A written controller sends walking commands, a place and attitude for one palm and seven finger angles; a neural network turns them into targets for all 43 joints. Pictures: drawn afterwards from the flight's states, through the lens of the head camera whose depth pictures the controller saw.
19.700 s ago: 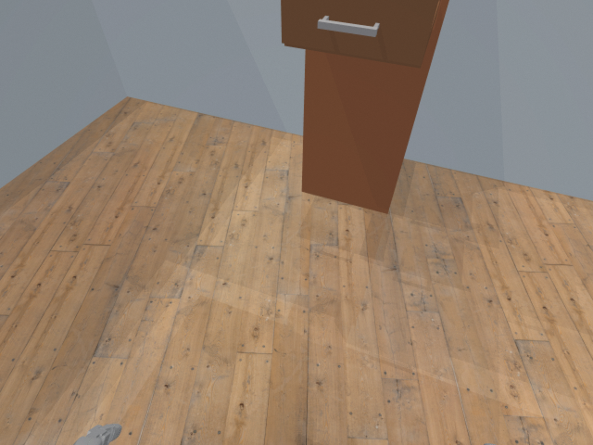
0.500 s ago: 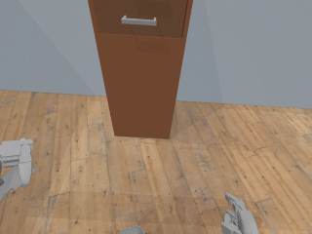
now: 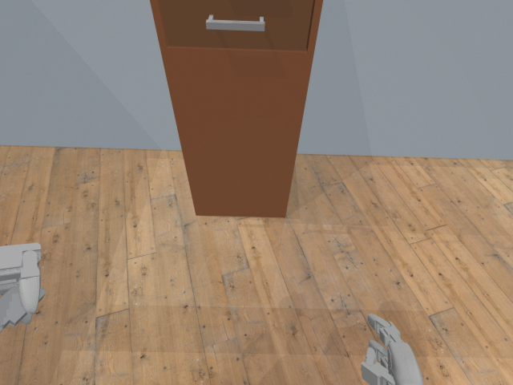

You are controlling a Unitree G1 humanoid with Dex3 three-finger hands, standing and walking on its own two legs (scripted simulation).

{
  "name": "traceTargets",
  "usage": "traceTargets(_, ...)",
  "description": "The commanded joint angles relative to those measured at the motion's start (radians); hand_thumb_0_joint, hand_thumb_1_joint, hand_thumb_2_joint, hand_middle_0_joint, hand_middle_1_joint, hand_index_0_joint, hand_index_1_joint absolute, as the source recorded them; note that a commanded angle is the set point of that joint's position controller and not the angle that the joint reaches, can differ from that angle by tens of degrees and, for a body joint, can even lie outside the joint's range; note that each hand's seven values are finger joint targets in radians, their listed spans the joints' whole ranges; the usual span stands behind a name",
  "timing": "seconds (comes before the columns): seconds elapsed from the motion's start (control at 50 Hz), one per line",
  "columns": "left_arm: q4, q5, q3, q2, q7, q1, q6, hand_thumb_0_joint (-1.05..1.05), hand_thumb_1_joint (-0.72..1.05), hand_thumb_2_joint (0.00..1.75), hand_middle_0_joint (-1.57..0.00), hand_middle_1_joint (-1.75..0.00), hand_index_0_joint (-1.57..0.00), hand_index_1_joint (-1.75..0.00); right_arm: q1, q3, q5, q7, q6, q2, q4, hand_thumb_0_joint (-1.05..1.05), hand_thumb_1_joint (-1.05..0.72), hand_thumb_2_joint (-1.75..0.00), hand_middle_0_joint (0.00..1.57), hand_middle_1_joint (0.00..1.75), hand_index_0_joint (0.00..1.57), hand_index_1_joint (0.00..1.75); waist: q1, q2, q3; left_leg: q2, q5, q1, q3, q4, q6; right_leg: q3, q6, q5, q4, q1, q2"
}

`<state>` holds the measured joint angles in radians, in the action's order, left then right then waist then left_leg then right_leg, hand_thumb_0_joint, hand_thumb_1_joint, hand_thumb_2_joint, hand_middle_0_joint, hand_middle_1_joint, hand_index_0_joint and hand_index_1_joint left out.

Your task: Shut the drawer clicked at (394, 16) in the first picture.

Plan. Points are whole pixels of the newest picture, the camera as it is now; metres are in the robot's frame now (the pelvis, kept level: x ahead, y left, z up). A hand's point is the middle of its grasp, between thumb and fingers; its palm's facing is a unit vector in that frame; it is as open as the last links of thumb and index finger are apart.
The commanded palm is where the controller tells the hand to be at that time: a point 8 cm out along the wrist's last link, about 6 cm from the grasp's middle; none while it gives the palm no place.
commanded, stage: stop stepping back and stand still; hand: left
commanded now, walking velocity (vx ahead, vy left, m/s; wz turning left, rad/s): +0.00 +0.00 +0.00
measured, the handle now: (236, 22) +0.91 +0.11 +0.14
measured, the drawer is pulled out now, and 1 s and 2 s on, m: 0.00 0.00 0.00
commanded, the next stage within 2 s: let the arm hang, fingers relaxed in 0.08 s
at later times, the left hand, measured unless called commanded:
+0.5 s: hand out of the picture +0.05 +0.16 -0.18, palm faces -0.01 -0.99 -0.17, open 3.2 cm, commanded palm none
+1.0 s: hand out of the picture +0.00 +0.16 -0.17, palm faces +0.03 -0.96 -0.27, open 7.1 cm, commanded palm none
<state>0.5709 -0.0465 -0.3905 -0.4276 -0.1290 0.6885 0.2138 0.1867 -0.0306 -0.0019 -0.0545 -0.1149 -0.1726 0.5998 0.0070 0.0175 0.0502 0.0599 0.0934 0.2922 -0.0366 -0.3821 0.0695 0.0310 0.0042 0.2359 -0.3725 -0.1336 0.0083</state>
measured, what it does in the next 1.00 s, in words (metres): stands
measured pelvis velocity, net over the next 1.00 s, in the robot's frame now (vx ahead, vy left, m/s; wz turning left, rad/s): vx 0.01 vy -0.04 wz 0.03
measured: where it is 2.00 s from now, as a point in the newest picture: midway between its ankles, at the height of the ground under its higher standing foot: outside the picture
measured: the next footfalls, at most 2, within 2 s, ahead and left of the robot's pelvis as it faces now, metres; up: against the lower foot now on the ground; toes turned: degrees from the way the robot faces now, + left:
none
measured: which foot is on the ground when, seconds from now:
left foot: down 0.00-1.00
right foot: down 0.00-1.00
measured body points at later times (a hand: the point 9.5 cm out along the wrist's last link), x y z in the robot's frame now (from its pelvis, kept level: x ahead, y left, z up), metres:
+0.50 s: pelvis +0.00 -0.03 -0.01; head +0.01 +0.00 +0.44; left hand +0.05 +0.21 -0.16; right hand +0.07 -0.30 -0.13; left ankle +0.07 +0.05 -0.74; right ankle -0.02 -0.13 -0.74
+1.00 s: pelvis +0.01 -0.04 +0.00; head +0.02 -0.06 +0.45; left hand +0.00 +0.21 -0.15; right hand +0.04 -0.27 -0.17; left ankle +0.07 +0.05 -0.74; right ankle -0.02 -0.13 -0.74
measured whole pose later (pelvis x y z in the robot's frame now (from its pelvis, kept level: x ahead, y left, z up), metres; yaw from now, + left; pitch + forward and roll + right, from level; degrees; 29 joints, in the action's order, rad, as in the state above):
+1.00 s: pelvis +0.01 -0.04 +0.00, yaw +2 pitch -3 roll +0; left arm -1.16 0.01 0.01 -0.20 -0.02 0.27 0.00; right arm 0.22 -0.01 -0.01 -0.02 0.02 -0.19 1.13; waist 0.00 0.05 0.06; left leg 0.04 0.12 0.24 0.00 -0.40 0.04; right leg 0.07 -0.05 0.29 -0.40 -0.08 0.03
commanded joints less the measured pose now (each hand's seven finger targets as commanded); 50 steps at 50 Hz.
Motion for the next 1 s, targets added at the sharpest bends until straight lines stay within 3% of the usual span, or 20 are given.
traceTargets(0.0,0.19,-0.008,-0.067,-0.079,-0.019,-0.022,0.045,0.0,0.9,0.9,-1.4,-1.6,-1.4,-1.6,-0.087,0.067,0.01,-0.027,-0.047,-0.144,-0.152,0.0,-0.9,-0.9,0.2,0.3,0.2,0.3,-0.002,0.032,-0.117,-0.159,0.233,-0.112,0.181,0.156,-0.088,-0.031,-0.025,0.115,0.05,-0.048,-0.026)
traceTargets(0.08,0.223,0.019,-0.058,-0.101,-0.032,-0.11,0.046,0.0,0.9,0.9,-1.4,-1.6,-1.4,-1.6,-0.097,0.062,0.003,-0.039,-0.057,-0.149,-0.144,0.0,-0.9,-0.9,0.2,0.3,0.2,0.3,-0.011,0.072,-0.098,-0.165,0.327,-0.07,0.207,0.2,-0.076,-0.034,-0.017,0.118,0.029,-0.024,-0.018)
traceTargets(0.14,0.186,0.027,-0.044,-0.087,-0.038,-0.12,0.045,0.0,0.9,0.9,-1.4,-1.6,-1.4,-1.6,-0.085,0.06,0.0,-0.04,-0.058,-0.143,-0.139,0.0,-0.9,-0.9,0.2,0.3,0.2,0.3,-0.014,0.044,-0.07,-0.147,0.307,-0.065,0.187,0.163,-0.067,-0.056,-0.023,0.125,0.067,-0.045,-0.031)
traceTargets(0.16,-0.702,0.102,0.266,0.033,0.105,-0.188,-0.108,0.0,0.9,0.9,-1.4,-1.6,-1.4,-1.6,-0.084,0.119,0.006,0.052,-0.076,-0.35,0.137,0.0,-0.9,-0.9,0.2,0.3,0.2,0.3,0.03,0.006,-0.012,-0.162,-0.067,0.002,0.202,-0.126,-0.026,-0.039,-0.05,-0.097,-0.061,-0.176,-0.126)
traceTargets(0.18,-0.721,0.089,0.259,0.031,0.116,-0.199,-0.177,0.0,0.9,0.9,-1.36,-1.56,-1.36,-1.56,0.007,0.117,0.023,0.057,-0.013,-0.268,0.134,0.0,-0.9,-0.9,0.2,0.3,0.2,0.3,0.025,-0.047,-0.132,-0.161,-0.208,-0.127,0.157,-0.174,-0.046,-0.117,-0.051,-0.153,-0.025,-0.171,-0.153)
traceTargets(0.2,-0.7,0.085,0.265,0.022,0.116,-0.216,-0.193,0.0,0.9,0.9,-1.32,-1.51,-1.32,-1.51,0.023,0.117,0.025,0.057,0.007,-0.265,0.107,0.0,-0.9,-0.9,0.2,0.3,0.2,0.3,0.024,-0.051,-0.134,-0.155,-0.178,-0.151,0.16,-0.215,-0.043,-0.115,-0.065,-0.133,-0.036,-0.205,-0.164)
traceTargets(0.22,-0.732,0.085,0.271,0.036,0.117,-0.255,-0.192,0.0,0.9,0.9,-1.28,-1.47,-1.28,-1.47,0.024,0.112,0.015,0.057,0.022,-0.257,0.119,0.0,-0.9,-0.9,0.2,0.3,0.2,0.3,0.021,-0.092,-0.157,-0.152,-0.102,-0.138,0.173,-0.24,-0.03,-0.112,-0.087,-0.032,-0.055,-0.241,-0.168)
traceTargets(0.28,-0.882,0.088,0.29,0.015,0.119,-0.366,-0.208,0.0,0.9,0.9,-1.16,-1.34,-1.16,-1.34,-0.003,0.1,-0.006,0.055,0.063,-0.267,0.113,0.0,-0.9,-0.9,0.2,0.3,0.2,0.3,0.022,-0.196,-0.081,-0.152,-0.029,-0.057,0.219,-0.192,-0.001,-0.095,-0.099,0.097,-0.071,-0.25,-0.13)
traceTargets(0.32,-1.003,0.081,0.302,0.001,0.122,-0.407,-0.215,0.0,0.9,0.9,-1.08,-1.25,-1.08,-1.25,-0.041,0.091,-0.017,0.053,0.077,-0.279,0.13,0.0,-0.9,-0.9,0.2,0.3,0.2,0.3,0.009,-0.138,-0.028,-0.156,0.007,0.013,0.259,-0.107,0.011,-0.096,-0.091,0.132,-0.067,-0.205,-0.11)
traceTargets(0.38,-1.184,0.073,0.323,-0.014,0.119,-0.41,-0.223,0.0,0.9,0.9,-0.96,-1.12,-0.96,-1.12,-0.065,0.074,-0.025,0.05,0.09,-0.277,0.171,0.0,-0.9,-0.9,0.2,0.3,0.2,0.3,-0.023,0.044,-0.001,-0.164,0.103,0.093,0.304,0.032,0.013,-0.09,-0.066,0.141,-0.066,-0.079,-0.079)
traceTargets(0.42,-1.294,0.068,0.333,-0.003,0.121,-0.387,-0.22,0.0,0.9,0.9,-0.88,-1.04,-0.88,-1.04,-0.059,0.066,-0.025,0.047,0.096,-0.252,0.211,0.0,-0.9,-0.9,0.2,0.3,0.2,0.3,-0.028,0.125,-0.018,-0.149,0.176,0.079,0.287,0.069,0.003,-0.101,-0.071,0.132,-0.042,-0.041,-0.085)
traceTargets(0.46,-1.381,0.064,0.344,0.008,0.123,-0.377,-0.214,0.0,0.9,0.9,-0.8,-0.95,-0.8,-0.95,-0.033,0.063,-0.022,0.043,0.102,-0.235,0.25,0.0,-0.9,-0.9,0.2,0.3,0.2,0.3,-0.022,0.153,-0.046,-0.137,0.195,0.035,0.263,0.074,-0.008,-0.11,-0.081,0.13,-0.01,-0.031,-0.092)
traceTargets(0.54,-1.505,0.063,0.344,0.05,0.119,-0.359,-0.205,0.0,0.9,0.9,-0.64,-0.78,-0.64,-0.78,0.019,0.065,-0.019,0.032,0.107,-0.207,0.319,0.0,-0.9,-0.9,0.2,0.3,0.2,0.3,-0.011,0.151,-0.102,-0.14,0.143,-0.062,0.241,0.057,-0.014,-0.105,-0.088,0.099,0.039,-0.018,-0.104)
traceTargets(0.56,-1.529,0.059,0.351,0.043,0.119,-0.359,-0.204,0.0,0.9,0.9,-0.6,-0.73,-0.6,-0.73,0.029,0.064,-0.016,0.031,0.11,-0.206,0.335,0.0,-0.9,-0.9,0.2,0.3,0.2,0.3,-0.009,0.138,-0.1,-0.139,0.129,-0.077,0.234,0.052,-0.015,-0.104,-0.088,0.092,0.05,-0.023,-0.108)
traceTargets(0.58,-1.548,0.059,0.352,0.039,0.117,-0.364,-0.201,0.0,0.9,0.9,-0.56,-0.69,-0.56,-0.69,0.04,0.067,-0.013,0.029,0.111,-0.213,0.347,0.0,-0.9,-0.9,0.2,0.3,0.2,0.3,-0.005,0.073,-0.1,-0.142,0.094,-0.095,0.23,0.036,-0.014,-0.106,-0.087,0.078,0.065,-0.022,-0.108)
traceTargets(0.7,-1.651,0.055,0.374,0.063,0.11,-0.38,-0.204,0.0,0.9,0.9,-0.32,-0.43,-0.32,-0.43,0.073,0.063,-0.01,0.025,0.124,-0.198,0.429,0.0,-0.9,-0.9,0.2,0.3,0.2,0.3,0.01,-0.026,0.036,-0.144,0.088,-0.114,0.204,0.036,-0.019,-0.101,-0.087,0.128,0.12,-0.118,-0.117)
traceTargets(0.76,-1.68,0.054,0.377,0.071,0.106,-0.374,-0.206,0.0,0.9,0.9,-0.2,-0.3,-0.2,-0.3,0.081,0.063,-0.011,0.025,0.127,-0.191,0.456,0.0,-0.9,-0.9,0.2,0.3,0.2,0.3,0.011,-0.058,0.052,-0.14,0.104,-0.127,0.193,0.033,-0.021,-0.105,-0.088,0.164,0.132,-0.137,-0.119)
traceTargets(0.98,-1.709,0.054,0.375,0.109,0.093,-0.362,-0.2,0.0,0.9,0.9,-0.2,-0.3,-0.2,-0.3,0.078,0.053,-0.011,0.022,0.118,-0.134,0.505,0.0,-0.9,-0.9,0.2,0.3,0.2,0.3,-0.001,-0.04,0.027,-0.145,-0.036,-0.126,0.169,0.029,-0.017,-0.09,-0.063,0.006,0.096,-0.061,-0.116)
